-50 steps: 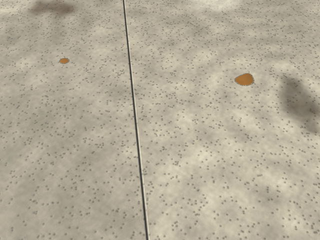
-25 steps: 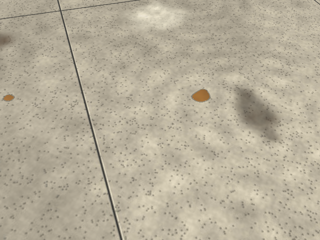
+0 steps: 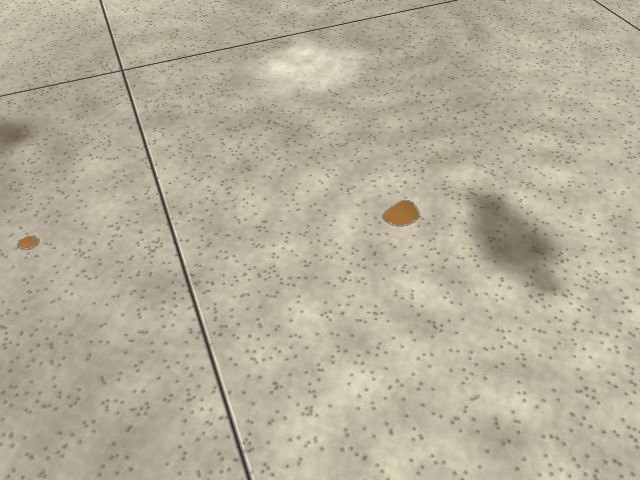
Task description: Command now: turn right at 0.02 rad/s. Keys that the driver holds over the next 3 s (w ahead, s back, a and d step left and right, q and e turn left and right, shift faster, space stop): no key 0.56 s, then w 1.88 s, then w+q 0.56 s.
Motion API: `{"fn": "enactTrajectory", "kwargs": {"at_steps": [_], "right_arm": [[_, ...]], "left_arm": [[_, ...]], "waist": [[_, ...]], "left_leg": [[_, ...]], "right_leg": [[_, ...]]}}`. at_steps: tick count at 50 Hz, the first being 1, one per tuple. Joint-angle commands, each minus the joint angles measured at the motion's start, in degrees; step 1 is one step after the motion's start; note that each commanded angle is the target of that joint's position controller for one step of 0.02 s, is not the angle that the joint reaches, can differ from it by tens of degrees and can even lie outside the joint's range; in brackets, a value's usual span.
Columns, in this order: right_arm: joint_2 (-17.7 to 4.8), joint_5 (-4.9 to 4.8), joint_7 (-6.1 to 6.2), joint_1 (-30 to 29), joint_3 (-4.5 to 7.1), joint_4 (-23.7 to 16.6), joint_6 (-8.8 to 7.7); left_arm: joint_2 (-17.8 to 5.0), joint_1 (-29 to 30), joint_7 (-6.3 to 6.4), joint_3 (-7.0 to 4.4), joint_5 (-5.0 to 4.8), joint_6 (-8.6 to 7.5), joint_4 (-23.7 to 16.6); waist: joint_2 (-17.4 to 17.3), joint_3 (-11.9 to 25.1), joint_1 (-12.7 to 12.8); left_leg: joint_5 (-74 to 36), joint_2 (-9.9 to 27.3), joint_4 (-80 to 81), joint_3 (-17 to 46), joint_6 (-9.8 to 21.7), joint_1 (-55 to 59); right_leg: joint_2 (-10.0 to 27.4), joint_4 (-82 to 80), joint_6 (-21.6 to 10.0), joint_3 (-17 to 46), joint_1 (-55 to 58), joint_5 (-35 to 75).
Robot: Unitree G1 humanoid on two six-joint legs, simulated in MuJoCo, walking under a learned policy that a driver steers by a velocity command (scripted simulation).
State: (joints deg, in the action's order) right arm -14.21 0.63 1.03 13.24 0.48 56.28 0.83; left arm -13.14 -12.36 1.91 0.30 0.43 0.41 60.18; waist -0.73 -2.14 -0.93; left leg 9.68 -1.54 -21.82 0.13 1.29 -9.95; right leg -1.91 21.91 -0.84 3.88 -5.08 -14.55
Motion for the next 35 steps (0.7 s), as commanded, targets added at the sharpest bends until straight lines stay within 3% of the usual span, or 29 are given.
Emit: {"fn": "enactTrajectory", "kwargs": {"at_steps": [1,13,28,29,32,33,35], "right_arm": [[-5.1,0.00,0.16,1.2,0.86,0.0,-0.37],[-3.4,-0.05,0.53,3.4,0.05,5.4,-0.47],[-1.1,-0.06,1.01,5.4,-0.36,8.5,-0.56],[-0.7,-0.01,0.99,5.7,-0.44,8.8,-0.51],[-1.5,0.52,0.61,4.8,0.26,7.6,-0.09],[-1.0,0.87,0.30,3.3,0.30,6.7,-0.09],[1.7,1.74,-0.34,1.0,-0.18,4.6,-0.94]], "left_arm": [[-6.2,-1.3,0.25,-0.79,-0.02,-0.59,-0.2],[-4.2,-3.9,0.37,-0.01,-0.07,-0.92,3.2],[-1.7,-7.3,0.65,0.30,-0.04,-1.08,5.0],[-1.5,-8.0,0.65,0.35,0.04,-1.06,5.2],[-4.4,-9.3,0.49,-1.13,0.22,-0.33,4.7],[-4.8,-10.8,0.37,-1.52,0.27,-0.14,4.6],[-6.0,-13.8,0.40,-2.50,0.39,-0.32,5.1]], "waist": [[1.9,-1.5,0.1],[1.0,-1.5,0.2],[0.9,-2.0,0.3],[1.0,-0.8,0.4],[4.1,-3.9,1.2],[5.2,-6.5,2.2],[9.7,-9.5,3.4]], "left_leg": [[-2.4,5.6,3.5,5.9,0.9,2.2],[-2.5,5.9,3.1,5.9,0.6,1.6],[-3.6,6.0,2.2,5.7,0.6,1.0],[0.5,5.4,2.3,5.4,0.6,1.4],[19.8,1.1,-3.8,2.4,2.1,-4.7],[22.5,0.0,-6.9,1.6,2.4,-9.5],[16.2,-0.4,-16.3,-2.8,2.1,-16.5]], "right_leg": [[6.2,-5.7,-2.2,5.7,-6.0,4.3],[5.8,-5.6,-2.6,5.1,-6.2,4.7],[5.5,-4.7,-2.6,4.5,-6.4,6.5],[5.2,-5.4,-2.8,4.5,-6.1,1.6],[4.9,-6.7,-6.0,7.8,-9.2,-23.4],[6.9,-8.6,-7.7,11.3,-9.4,-29.8],[14.4,-13.5,-11.8,20.8,-6.8,-34.4]]}}
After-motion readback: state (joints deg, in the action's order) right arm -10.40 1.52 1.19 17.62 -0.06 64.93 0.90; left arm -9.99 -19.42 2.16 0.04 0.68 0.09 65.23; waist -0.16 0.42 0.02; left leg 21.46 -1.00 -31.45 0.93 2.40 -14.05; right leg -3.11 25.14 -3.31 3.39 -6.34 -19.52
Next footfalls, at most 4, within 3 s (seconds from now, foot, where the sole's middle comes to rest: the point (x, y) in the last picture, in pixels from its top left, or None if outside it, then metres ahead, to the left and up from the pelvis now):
1.30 right None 0.45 -0.03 -0.78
1.86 left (280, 381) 0.76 0.13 -0.78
2.40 right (349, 278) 1.06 -0.05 -0.78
2.98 left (281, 211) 1.32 0.14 -0.78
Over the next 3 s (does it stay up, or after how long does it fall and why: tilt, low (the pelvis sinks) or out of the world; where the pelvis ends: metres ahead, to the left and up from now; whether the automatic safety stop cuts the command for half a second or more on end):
stays up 1.21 0.06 -0.03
